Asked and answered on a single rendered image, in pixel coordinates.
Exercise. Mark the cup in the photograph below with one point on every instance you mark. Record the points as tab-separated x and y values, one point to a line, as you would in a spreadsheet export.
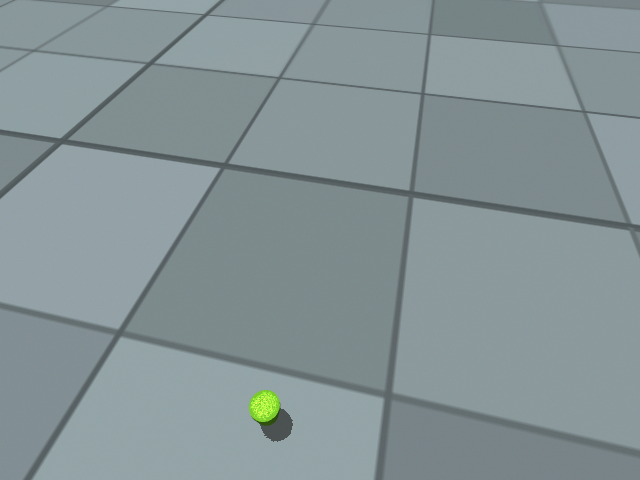
264	407

